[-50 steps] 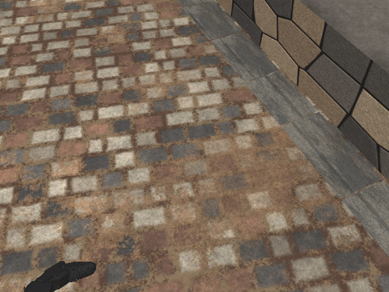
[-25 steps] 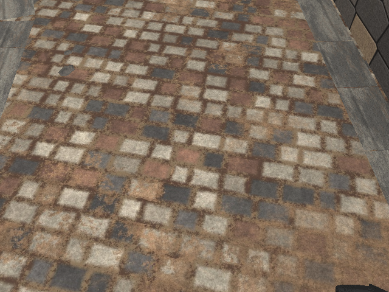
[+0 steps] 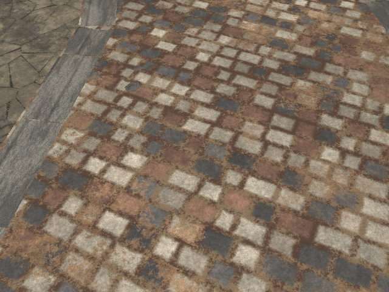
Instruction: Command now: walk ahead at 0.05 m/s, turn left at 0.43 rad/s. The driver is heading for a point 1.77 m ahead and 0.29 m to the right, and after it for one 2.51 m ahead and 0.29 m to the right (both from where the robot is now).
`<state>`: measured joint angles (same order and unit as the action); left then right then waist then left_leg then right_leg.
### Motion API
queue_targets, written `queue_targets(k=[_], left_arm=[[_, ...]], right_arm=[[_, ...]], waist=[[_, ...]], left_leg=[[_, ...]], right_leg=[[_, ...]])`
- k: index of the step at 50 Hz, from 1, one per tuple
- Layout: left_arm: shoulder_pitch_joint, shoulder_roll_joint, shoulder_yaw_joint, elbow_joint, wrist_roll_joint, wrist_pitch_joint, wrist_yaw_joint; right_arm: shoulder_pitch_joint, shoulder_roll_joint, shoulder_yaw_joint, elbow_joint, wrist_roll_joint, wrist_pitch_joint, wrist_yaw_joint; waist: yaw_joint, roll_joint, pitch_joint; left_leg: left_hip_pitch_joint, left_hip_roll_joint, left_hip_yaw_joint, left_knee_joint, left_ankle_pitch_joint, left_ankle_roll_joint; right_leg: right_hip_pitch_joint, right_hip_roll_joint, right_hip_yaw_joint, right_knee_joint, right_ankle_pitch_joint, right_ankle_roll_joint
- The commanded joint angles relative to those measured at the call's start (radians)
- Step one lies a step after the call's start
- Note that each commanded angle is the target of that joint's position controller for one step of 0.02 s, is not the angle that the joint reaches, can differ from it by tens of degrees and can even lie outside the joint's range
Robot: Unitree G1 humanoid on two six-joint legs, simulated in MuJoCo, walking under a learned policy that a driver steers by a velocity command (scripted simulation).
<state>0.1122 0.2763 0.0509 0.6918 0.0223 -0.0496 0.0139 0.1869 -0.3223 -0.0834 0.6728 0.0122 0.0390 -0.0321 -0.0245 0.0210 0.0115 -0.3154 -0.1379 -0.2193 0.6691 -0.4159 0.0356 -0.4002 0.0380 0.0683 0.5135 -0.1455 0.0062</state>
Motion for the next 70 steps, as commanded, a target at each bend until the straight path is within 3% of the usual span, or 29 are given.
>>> queue_targets(k=[1, 2, 3, 4, 7, 9, 12, 14, 15, 16, 17, 18, 19, 21, 32, 41, 53, 70], left_arm=[[0.073, 0.177, 0.052, -0.058, 0.015, -0.004, 0.003], [0.058, 0.134, 0.04, -0.066, 0.004, -0.002, 0.004], [0.034, 0.12, 0.035, -0.068, -0.002, 0.003, 0.002], [0.014, 0.116, 0.031, -0.066, -0.014, 0.009, 0.003], [-0.012, 0.115, 0.027, -0.052, -0.007, 0.027, 0.003], [-0.003, 0.122, 0.031, -0.043, -0.01, 0.036, 0.003], [0.029, 0.145, 0.035, -0.025, -0.021, 0.044, 0.0], [0.045, 0.129, 0.026, -0.009, -0.032, 0.044, -0.002], [0.083, 0.115, 0.018, 0.005, -0.027, 0.036, -0.006], [0.099, 0.077, 0.005, -0.003, 0.002, 0.024, -0.015], [0.081, 0.038, -0.004, -0.011, 0.005, 0.02, -0.013], [0.043, 0.076, 0.002, 0.002, 0.012, 0.021, -0.009], [0.023, 0.078, 0.004, 0.008, 0.011, 0.021, -0.008], [0.048, 0.096, 0.011, 0.03, 0.004, 0.029, 0.001], [0.082, 0.081, 0.014, 0.134, -0.012, 0.027, 0.012], [0.086, 0.085, 0.017, 0.217, -0.019, 0.041, 0.026], [0.083, 0.071, 0.016, 0.314, -0.021, 0.053, 0.035], [0.115, 0.042, 0.005, 0.396, -0.023, 0.058, 0.04]], right_arm=[[0.119, -0.126, -0.022, -0.069, -0.015, -0.024, -0.002], [0.082, -0.165, -0.037, -0.05, -0.004, -0.016, -0.002], [0.065, -0.148, -0.037, -0.034, -0.001, -0.003, -0.007], [0.045, -0.132, -0.033, -0.04, -0.003, 0.008, -0.01], [0.028, -0.044, -0.004, -0.046, 0.001, 0.013, -0.001], [0.0, -0.017, 0.01, -0.052, -0.004, 0.008, 0.005], [0.002, -0.038, 0.005, -0.04, 0.0, 0.005, 0.014], [0.034, -0.037, 0.005, -0.017, -0.008, 0.003, 0.021], [0.026, -0.068, 0.003, -0.028, -0.022, 0.002, 0.019], [0.03, -0.137, -0.008, -0.04, -0.036, 0.003, 0.01], [-0.018, -0.095, 0.005, -0.02, -0.043, -0.002, 0.02], [-0.073, -0.028, 0.022, -0.043, -0.044, -0.013, 0.027], [-0.057, -0.015, 0.025, -0.026, -0.05, -0.023, 0.029], [-0.028, -0.042, 0.021, -0.009, -0.04, -0.041, 0.029], [0.036, -0.013, 0.029, 0.049, -0.024, -0.052, 0.017], [0.064, -0.006, 0.026, 0.12, -0.019, -0.054, 0.015], [0.099, -0.003, 0.032, 0.222, -0.016, -0.054, 0.005], [0.148, 0.019, 0.049, 0.326, -0.014, -0.055, -0.002]], waist=[[-0.006, -0.26, -0.192], [0.014, -0.171, -0.162], [0.011, -0.116, -0.139], [0.013, -0.115, -0.114], [0.0, -0.169, -0.106], [0.023, -0.211, -0.127], [0.039, -0.227, -0.135], [0.014, -0.199, -0.11], [0.025, -0.153, -0.113], [0.06, 0.025, -0.132], [0.083, 0.182, -0.102], [0.066, 0.124, -0.048], [0.054, 0.113, -0.035], [0.049, 0.093, 0.006], [0.04, -0.007, -0.01], [0.04, -0.013, -0.015], [0.039, -0.014, 0.013], [0.036, -0.017, 0.04]], left_leg=[[-0.256, 0.035, 0.03, 0.446, -0.293, -0.072], [-0.271, 0.051, 0.035, 0.536, -0.225, -0.09], [-0.267, 0.062, 0.044, 0.558, -0.174, -0.106], [-0.266, 0.072, 0.043, 0.548, -0.134, -0.118], [-0.143, 0.088, 0.133, 0.341, -0.075, -0.131], [-0.055, 0.112, 0.169, 0.164, -0.059, -0.129], [0.038, 0.118, 0.195, -0.053, 0.061, -0.106], [0.163, 0.106, 0.214, -0.285, 0.232, -0.06], [0.247, 0.163, 0.143, -0.296, 0.306, -0.025], [0.295, 0.308, -0.005, -0.286, 0.445, 0.035], [0.096, 0.352, -0.042, -0.319, 0.279, 0.109], [0.039, 0.293, -0.007, -0.339, 0.13, 0.086], [0.029, 0.255, 0.022, -0.334, 0.069, 0.047], [0.004, 0.23, 0.041, -0.331, 0.084, 0.017], [0.066, 0.191, 0.088, -0.273, 0.278, 0.011], [0.086, 0.172, 0.119, -0.265, 0.355, 0.002], [0.084, 0.157, 0.141, -0.281, 0.321, -0.009], [0.071, 0.148, 0.159, -0.303, 0.257, -0.014]], right_leg=[[0.379, -0.471, 0.539, -0.155, 0.559, -0.329], [0.349, -0.411, 0.416, -0.132, 0.507, -0.296], [0.316, -0.345, 0.322, -0.124, 0.445, -0.252], [0.283, -0.32, 0.281, -0.132, 0.4, -0.235], [0.218, -0.231, 0.141, -0.155, 0.38, -0.206], [0.226, -0.226, 0.119, -0.15, 0.376, -0.212], [0.24, -0.247, 0.148, -0.137, 0.283, -0.222], [0.17, -0.22, 0.131, -0.122, 0.156, -0.171], [0.098, -0.202, 0.117, -0.11, 0.052, -0.108], [0.029, -0.123, 0.025, 0.001, -0.088, -0.037], [0.113, -0.075, -0.041, -0.039, -0.191, 0.012], [0.167, -0.08, -0.032, -0.044, -0.11, 0.036], [0.182, -0.075, -0.036, -0.05, -0.054, 0.041], [0.191, -0.081, -0.027, -0.049, -0.016, 0.037], [0.225, -0.091, -0.02, -0.055, 0.082, 0.038], [0.252, -0.092, -0.022, -0.05, 0.122, 0.032], [0.252, -0.082, -0.031, -0.068, 0.099, 0.025], [0.236, -0.071, -0.038, -0.086, 0.058, 0.021]])
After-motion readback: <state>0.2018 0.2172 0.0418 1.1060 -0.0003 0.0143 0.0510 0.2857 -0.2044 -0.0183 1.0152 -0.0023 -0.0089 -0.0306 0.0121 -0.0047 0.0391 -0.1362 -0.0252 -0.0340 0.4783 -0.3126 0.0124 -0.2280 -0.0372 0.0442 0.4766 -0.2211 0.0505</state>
